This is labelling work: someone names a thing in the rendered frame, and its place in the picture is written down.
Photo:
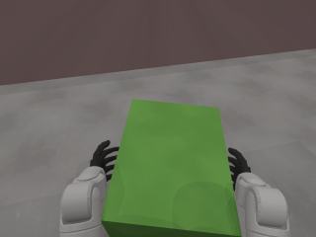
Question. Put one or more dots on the carton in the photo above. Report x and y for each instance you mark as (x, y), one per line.
(172, 176)

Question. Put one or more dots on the robot left hand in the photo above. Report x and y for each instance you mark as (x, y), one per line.
(99, 159)

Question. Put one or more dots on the left robot forearm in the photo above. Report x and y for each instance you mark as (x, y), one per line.
(80, 212)

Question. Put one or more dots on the right robot forearm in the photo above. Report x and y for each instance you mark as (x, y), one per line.
(266, 210)

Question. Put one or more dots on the robot right hand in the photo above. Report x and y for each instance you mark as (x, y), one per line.
(240, 164)

